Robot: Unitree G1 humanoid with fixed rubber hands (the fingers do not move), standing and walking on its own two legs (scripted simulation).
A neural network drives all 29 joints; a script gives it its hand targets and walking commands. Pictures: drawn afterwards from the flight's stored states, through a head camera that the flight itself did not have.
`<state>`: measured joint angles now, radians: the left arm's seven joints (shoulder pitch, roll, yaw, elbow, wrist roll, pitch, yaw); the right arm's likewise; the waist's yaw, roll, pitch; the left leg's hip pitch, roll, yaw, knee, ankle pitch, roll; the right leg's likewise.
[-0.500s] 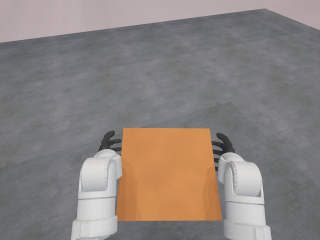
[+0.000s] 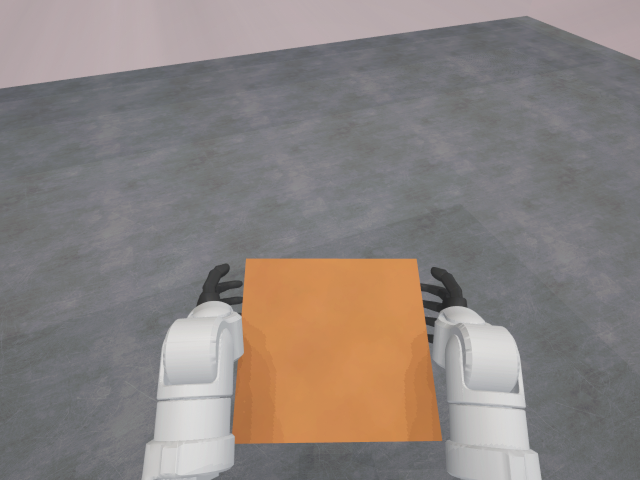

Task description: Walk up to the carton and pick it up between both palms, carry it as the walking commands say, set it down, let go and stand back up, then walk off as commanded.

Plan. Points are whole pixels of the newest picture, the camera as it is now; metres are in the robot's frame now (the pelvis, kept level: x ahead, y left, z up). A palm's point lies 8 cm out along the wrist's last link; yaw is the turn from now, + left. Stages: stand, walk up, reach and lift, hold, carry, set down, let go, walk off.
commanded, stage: carry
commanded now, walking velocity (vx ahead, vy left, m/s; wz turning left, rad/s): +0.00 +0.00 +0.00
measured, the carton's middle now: (328, 360) +0.30 +0.00 -0.03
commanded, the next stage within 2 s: hold in 0.26 s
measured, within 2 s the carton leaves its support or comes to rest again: neither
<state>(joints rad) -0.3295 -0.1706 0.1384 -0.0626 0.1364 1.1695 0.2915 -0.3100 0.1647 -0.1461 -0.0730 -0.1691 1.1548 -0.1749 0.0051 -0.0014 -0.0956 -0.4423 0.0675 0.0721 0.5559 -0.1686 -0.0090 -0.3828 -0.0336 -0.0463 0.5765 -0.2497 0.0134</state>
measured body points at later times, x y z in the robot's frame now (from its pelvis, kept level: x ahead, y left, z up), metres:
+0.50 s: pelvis +0.00 +0.00 +0.01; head -0.03 +0.01 +0.46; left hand +0.31 +0.15 +0.05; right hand +0.30 -0.15 +0.04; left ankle +0.07 +0.13 -0.73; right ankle +0.03 -0.13 -0.73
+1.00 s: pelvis +0.02 +0.00 +0.01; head +0.04 +0.01 +0.45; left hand +0.34 +0.15 -0.01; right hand +0.33 -0.15 -0.01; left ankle +0.07 +0.12 -0.73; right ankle +0.03 -0.13 -0.73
